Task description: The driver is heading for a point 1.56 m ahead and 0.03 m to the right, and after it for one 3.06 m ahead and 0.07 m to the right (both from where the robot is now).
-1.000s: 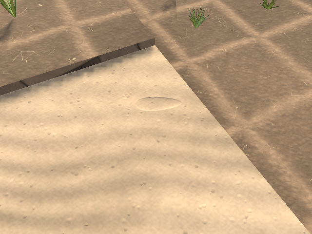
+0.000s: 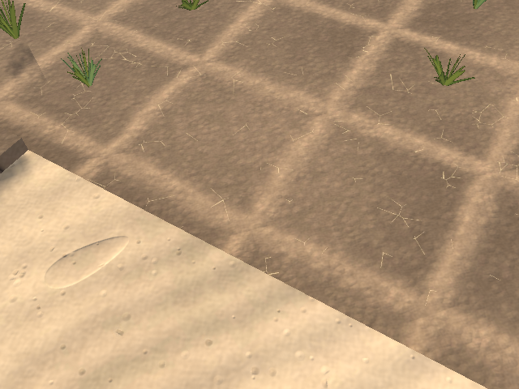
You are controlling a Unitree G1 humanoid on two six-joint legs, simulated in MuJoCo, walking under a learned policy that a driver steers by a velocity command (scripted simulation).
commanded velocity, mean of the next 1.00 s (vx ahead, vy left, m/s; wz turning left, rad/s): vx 0.00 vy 0.00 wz -0.24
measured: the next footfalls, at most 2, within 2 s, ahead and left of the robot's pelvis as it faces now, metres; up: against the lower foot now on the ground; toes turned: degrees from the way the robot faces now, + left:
left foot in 0.08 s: +0.06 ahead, +0.12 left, +0.00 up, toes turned -12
right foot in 0.46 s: +0.00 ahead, -0.12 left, +0.00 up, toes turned -10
